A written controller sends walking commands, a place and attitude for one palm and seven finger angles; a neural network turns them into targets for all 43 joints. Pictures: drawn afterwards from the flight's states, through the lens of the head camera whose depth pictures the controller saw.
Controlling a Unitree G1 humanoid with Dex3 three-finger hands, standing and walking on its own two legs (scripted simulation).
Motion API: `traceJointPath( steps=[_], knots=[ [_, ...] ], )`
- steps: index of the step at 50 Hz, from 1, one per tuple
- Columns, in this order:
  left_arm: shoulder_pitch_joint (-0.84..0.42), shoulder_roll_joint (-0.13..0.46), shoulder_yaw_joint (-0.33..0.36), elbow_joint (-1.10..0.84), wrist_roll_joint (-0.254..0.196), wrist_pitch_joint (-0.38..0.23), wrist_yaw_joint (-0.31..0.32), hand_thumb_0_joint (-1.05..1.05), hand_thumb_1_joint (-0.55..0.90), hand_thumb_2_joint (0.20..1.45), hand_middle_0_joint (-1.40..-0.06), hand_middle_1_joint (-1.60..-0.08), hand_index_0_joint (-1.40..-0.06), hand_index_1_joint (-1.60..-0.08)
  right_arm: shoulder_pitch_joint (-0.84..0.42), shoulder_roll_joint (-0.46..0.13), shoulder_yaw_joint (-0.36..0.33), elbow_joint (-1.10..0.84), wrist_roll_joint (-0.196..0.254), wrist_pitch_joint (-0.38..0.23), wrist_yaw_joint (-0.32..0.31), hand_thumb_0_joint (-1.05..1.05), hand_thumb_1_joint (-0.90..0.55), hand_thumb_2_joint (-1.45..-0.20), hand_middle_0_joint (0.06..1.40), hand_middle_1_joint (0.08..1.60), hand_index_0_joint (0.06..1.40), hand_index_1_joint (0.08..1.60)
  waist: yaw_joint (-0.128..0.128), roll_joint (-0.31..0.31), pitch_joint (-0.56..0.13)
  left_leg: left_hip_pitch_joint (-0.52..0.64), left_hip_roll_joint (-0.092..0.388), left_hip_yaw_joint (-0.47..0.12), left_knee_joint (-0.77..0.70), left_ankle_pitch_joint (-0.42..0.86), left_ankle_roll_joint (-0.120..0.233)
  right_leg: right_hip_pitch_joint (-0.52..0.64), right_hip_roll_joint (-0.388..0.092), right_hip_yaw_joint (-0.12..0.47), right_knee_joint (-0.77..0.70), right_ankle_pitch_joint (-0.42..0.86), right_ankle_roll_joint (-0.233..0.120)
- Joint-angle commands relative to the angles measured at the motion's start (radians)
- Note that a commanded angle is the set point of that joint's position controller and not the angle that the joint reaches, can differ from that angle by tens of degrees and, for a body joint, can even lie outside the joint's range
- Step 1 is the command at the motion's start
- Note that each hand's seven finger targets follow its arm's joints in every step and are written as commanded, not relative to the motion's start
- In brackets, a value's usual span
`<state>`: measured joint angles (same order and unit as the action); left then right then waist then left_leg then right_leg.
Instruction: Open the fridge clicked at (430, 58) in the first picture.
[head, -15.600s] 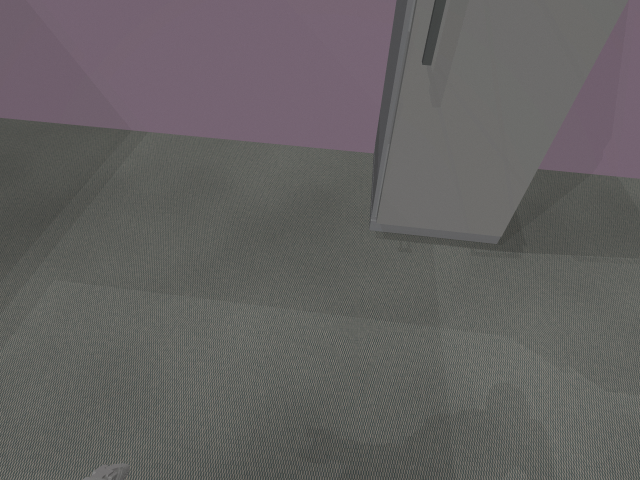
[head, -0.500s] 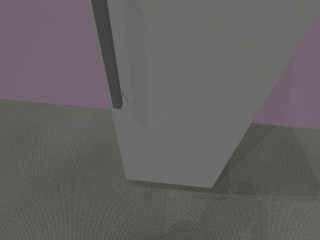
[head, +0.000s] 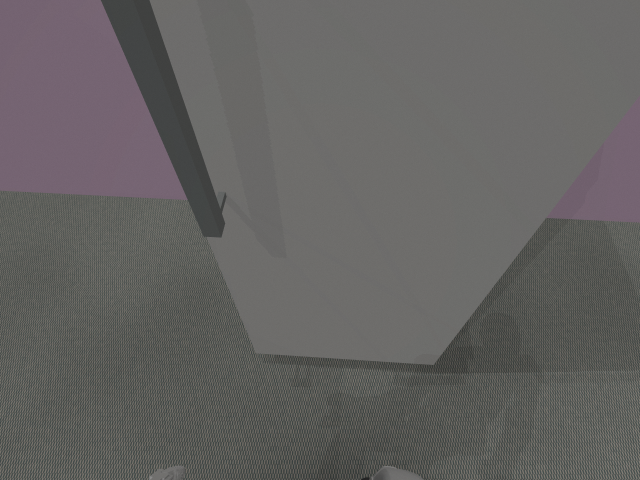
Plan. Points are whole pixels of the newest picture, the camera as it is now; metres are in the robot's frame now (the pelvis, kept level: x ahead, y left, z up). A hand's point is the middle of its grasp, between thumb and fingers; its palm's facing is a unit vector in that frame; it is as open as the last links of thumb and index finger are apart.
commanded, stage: come to a stop and stand still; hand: left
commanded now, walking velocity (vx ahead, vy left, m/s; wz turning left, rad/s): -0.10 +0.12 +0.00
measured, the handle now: (171, 83) +0.44 +0.17 +0.24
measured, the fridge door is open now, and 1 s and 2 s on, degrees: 0 0 0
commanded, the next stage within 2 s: look again from close up in 1.60 s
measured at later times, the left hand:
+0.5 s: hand out of the picture -0.01 +0.26 -0.15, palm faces +0.00 -0.96 -0.30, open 7.4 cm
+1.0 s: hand out of the picture +0.06 +0.22 -0.15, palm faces -0.05 -0.97 -0.24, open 7.3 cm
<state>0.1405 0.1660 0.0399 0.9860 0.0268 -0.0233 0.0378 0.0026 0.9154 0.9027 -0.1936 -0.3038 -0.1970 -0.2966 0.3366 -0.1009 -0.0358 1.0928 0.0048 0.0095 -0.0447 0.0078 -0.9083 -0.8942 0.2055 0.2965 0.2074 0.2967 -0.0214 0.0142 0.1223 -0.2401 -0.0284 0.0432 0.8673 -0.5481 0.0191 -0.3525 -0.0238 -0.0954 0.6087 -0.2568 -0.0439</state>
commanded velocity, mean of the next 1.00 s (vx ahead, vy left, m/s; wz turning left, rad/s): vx -0.01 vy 0.01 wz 0.00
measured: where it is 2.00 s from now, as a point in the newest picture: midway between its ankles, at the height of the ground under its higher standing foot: outside the picture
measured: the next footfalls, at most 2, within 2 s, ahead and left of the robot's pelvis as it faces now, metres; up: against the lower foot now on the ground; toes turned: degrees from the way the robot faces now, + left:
left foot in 0.22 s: +0.03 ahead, +0.13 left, +0.00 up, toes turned +3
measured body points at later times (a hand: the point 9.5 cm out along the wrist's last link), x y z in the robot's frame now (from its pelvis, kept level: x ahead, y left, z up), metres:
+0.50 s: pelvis -0.02 +0.06 +0.00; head -0.03 +0.03 +0.45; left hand -0.01 +0.31 -0.13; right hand +0.06 -0.17 -0.15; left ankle -0.01 +0.12 -0.73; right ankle +0.02 -0.08 -0.73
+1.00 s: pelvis +0.02 +0.04 +0.01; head +0.03 +0.01 +0.46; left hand +0.06 +0.27 -0.13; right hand +0.00 -0.18 -0.16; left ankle -0.01 +0.12 -0.73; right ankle +0.02 -0.08 -0.73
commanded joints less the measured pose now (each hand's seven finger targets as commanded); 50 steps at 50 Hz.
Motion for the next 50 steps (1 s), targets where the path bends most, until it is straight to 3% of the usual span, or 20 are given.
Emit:
traceJointPath(
  steps=[1,2,4,6,9,10,11,12,13,14,15,16,18,19,22,26,32,38,41,50],
  knots=[
    [0.109,0.126,0.023,-0.026,0.001,0.017,0.02,0.0,0.9,0.9,-0.2,-0.3,-0.2,-0.3,0.039,-0.044,-0.017,-0.053,-0.006,0.01,0.005,0.0,-0.9,-0.9,0.2,0.3,0.2,0.3,0.029,-0.168,-0.141,-0.131,0.052,-0.064,0.201,-0.041,-0.027,0.128,-0.306,0.234,-0.195,0.701,-0.203],
    [0.097,0.129,0.024,-0.038,0.002,0.018,0.016,0.0,0.9,0.9,-0.2,-0.3,-0.2,-0.3,0.045,-0.042,-0.015,-0.05,-0.009,0.015,0.011,0.0,-0.9,-0.9,0.2,0.3,0.2,0.3,0.02,-0.168,-0.151,-0.113,0.045,-0.042,0.161,-0.005,-0.034,0.099,-0.278,0.212,-0.213,0.612,-0.181],
    [0.091,0.155,0.036,-0.05,0.007,0.023,0.013,0.0,0.9,0.9,-0.2,-0.3,-0.2,-0.3,0.032,-0.047,-0.015,-0.062,-0.014,0.016,0.019,0.0,-0.9,-0.9,0.2,0.3,0.2,0.3,0.026,-0.164,-0.146,-0.092,0.042,-0.011,0.063,0.034,-0.043,0.067,-0.275,0.226,-0.231,0.455,-0.174],
    [0.103,0.168,0.042,-0.052,0.008,0.026,0.009,0.0,0.9,0.9,-0.2,-0.3,-0.2,-0.3,0.021,-0.044,-0.012,-0.069,-0.016,0.011,0.022,0.0,-0.9,-0.9,0.2,0.3,0.2,0.3,0.029,-0.141,-0.145,-0.061,0.033,0.022,-0.062,0.099,-0.052,0.055,-0.256,0.23,-0.222,0.379,-0.157],
    [0.082,0.167,0.043,-0.06,-0.003,0.035,0.002,0.0,0.9,0.9,-0.2,-0.3,-0.2,-0.3,0.063,-0.057,-0.012,-0.066,-0.016,0.0,0.021,0.0,-0.9,-0.9,0.2,0.3,0.2,0.3,-0.005,-0.137,-0.15,0.103,0.022,0.042,-0.343,0.283,-0.046,-0.021,-0.205,0.21,-0.171,0.177,-0.09],
    [0.079,0.133,0.036,-0.068,-0.005,0.04,0.0,0.0,0.9,0.9,-0.2,-0.3,-0.2,-0.3,0.076,-0.081,-0.016,-0.066,-0.015,-0.009,0.019,0.0,-0.9,-0.9,0.2,0.3,0.2,0.3,-0.011,-0.051,-0.141,0.155,0.064,0.003,-0.442,0.321,-0.036,-0.055,-0.158,0.173,-0.104,0.087,-0.049],
    [0.151,0.16,0.016,-0.041,-0.019,0.026,0.037,0.0,0.9,0.9,-0.2,-0.3,-0.2,-0.3,-0.051,-0.212,-0.041,-0.156,-0.007,-0.004,0.02,0.0,-0.9,-0.9,0.2,0.3,0.2,0.3,0.011,0.204,-0.271,0.062,0.138,0.032,-0.35,0.33,-0.041,0.131,-0.144,0.167,-0.065,0.199,-0.023],
    [0.127,0.165,0.012,-0.09,-0.012,0.031,0.032,0.0,0.9,0.9,-0.2,-0.3,-0.2,-0.3,-0.07,-0.161,-0.032,-0.222,-0.021,-0.008,0.025,0.0,-0.9,-0.9,0.2,0.3,0.2,0.3,0.013,0.238,-0.259,-0.01,0.136,-0.044,-0.404,0.271,-0.012,0.107,-0.117,0.158,-0.02,0.044,-0.026],
    [0.123,0.148,0.012,-0.1,-0.009,0.037,0.017,0.0,0.9,0.9,-0.2,-0.3,-0.2,-0.3,-0.119,-0.178,-0.026,-0.246,-0.028,-0.007,0.026,0.0,-0.9,-0.9,0.2,0.3,0.2,0.3,0.032,0.302,-0.173,-0.05,0.162,-0.091,-0.454,0.249,0.018,0.031,-0.07,0.108,-0.02,-0.072,-0.017],
    [0.096,0.148,-0.001,-0.091,-0.001,0.051,0.008,0.0,0.9,0.9,-0.2,-0.3,-0.2,-0.3,-0.133,-0.2,-0.025,-0.256,-0.029,-0.007,0.029,0.0,-0.9,-0.9,0.2,0.3,0.2,0.3,0.017,0.37,-0.088,-0.127,0.201,-0.18,-0.557,0.172,0.035,0.012,-0.02,0.046,0.033,-0.127,0.009],
    [0.098,0.132,-0.008,-0.088,0.006,0.056,0.001,0.0,0.9,0.9,-0.2,-0.3,-0.2,-0.3,-0.145,-0.198,-0.02,-0.273,-0.031,-0.007,0.028,0.0,-0.9,-0.9,0.2,0.3,0.2,0.3,0.033,0.352,-0.007,-0.193,0.219,-0.199,-0.605,0.156,0.059,0.004,0.001,0.031,0.068,-0.132,0.02],
    [0.116,0.125,-0.009,-0.078,0.009,0.057,-0.004,0.0,0.9,0.9,-0.2,-0.3,-0.2,-0.3,-0.143,-0.202,-0.019,-0.286,-0.028,-0.01,0.024,0.0,-0.9,-0.9,0.2,0.3,0.2,0.3,0.035,0.266,0.038,-0.234,0.229,-0.209,-0.632,0.127,0.07,0.005,0.003,0.039,0.091,-0.12,0.019],
    [0.16,0.097,-0.016,-0.052,0.008,0.052,-0.013,0.0,0.9,0.9,-0.2,-0.3,-0.2,-0.3,-0.133,-0.222,-0.017,-0.291,-0.026,-0.009,0.025,0.0,-0.9,-0.9,0.2,0.3,0.2,0.3,0.049,0.056,0.052,-0.248,0.221,-0.194,-0.625,0.051,0.075,0.032,-0.002,0.056,0.054,-0.053,0.021],
    [0.179,0.087,-0.018,-0.048,0.005,0.049,-0.015,0.0,0.9,0.9,-0.2,-0.3,-0.2,-0.3,-0.132,-0.227,-0.016,-0.294,-0.025,-0.01,0.026,0.0,-0.9,-0.9,0.2,0.3,0.2,0.3,0.053,0.016,0.046,-0.238,0.21,-0.185,-0.623,0.008,0.072,0.044,-0.006,0.068,0.017,-0.034,0.021],
    [0.184,0.102,-0.022,-0.044,0.003,0.03,-0.016,0.0,0.9,0.9,-0.2,-0.3,-0.2,-0.3,-0.094,-0.21,-0.006,-0.281,-0.023,-0.023,0.025,0.0,-0.9,-0.9,0.2,0.3,0.2,0.3,0.037,-0.003,-0.005,-0.133,0.168,-0.171,-0.611,0.066,0.057,0.042,-0.024,0.131,-0.094,-0.018,0.006],
    [0.173,0.11,-0.021,-0.04,0.0,0.019,-0.015,0.0,0.9,0.9,-0.2,-0.3,-0.2,-0.3,-0.054,-0.216,-0.009,-0.259,-0.025,-0.026,0.026,0.0,-0.9,-0.9,0.2,0.3,0.2,0.3,0.018,-0.073,-0.071,-0.053,0.149,-0.151,-0.602,0.068,0.051,0.036,-0.035,0.162,-0.131,-0.049,0.002],
    [0.179,0.117,-0.027,-0.007,-0.005,0.011,-0.015,0.0,0.9,0.9,-0.2,-0.3,-0.2,-0.3,-0.043,-0.211,0.01,-0.202,-0.023,-0.04,0.026,0.0,-0.9,-0.9,0.2,0.3,0.2,0.3,0.02,-0.004,-0.079,-0.018,0.141,-0.133,-0.619,0.158,0.044,0.059,-0.053,0.173,-0.149,-0.002,0.002],
    [0.176,0.11,-0.035,0.032,-0.011,0.004,-0.011,0.0,0.9,0.9,-0.2,-0.3,-0.2,-0.3,-0.009,-0.192,0.025,-0.138,-0.02,-0.048,0.022,0.0,-0.9,-0.9,0.2,0.3,0.2,0.3,0.019,-0.048,-0.074,0.011,0.13,-0.095,-0.59,0.297,0.037,0.094,-0.072,0.186,-0.171,0.068,0.004],
    [0.17,0.109,-0.034,0.046,-0.013,0.001,-0.008,0.0,0.9,0.9,-0.2,-0.3,-0.2,-0.3,0.004,-0.181,0.03,-0.106,-0.02,-0.054,0.018,0.0,-0.9,-0.9,0.2,0.3,0.2,0.3,0.02,-0.023,-0.091,0.041,0.129,-0.078,-0.569,0.398,0.033,0.122,-0.079,0.18,-0.16,0.136,0.003],
    [0.153,0.103,-0.034,0.073,-0.016,-0.002,-0.004,0.0,0.9,0.9,-0.2,-0.3,-0.2,-0.3,0.027,-0.153,0.035,-0.045,-0.02,-0.052,0.011,0.0,-0.9,-0.9,0.2,0.3,0.2,0.3,0.022,-0.031,-0.088,0.064,0.131,-0.058,-0.538,0.463,0.023,0.16,-0.087,0.178,-0.166,0.244,-0.006]
  ],
)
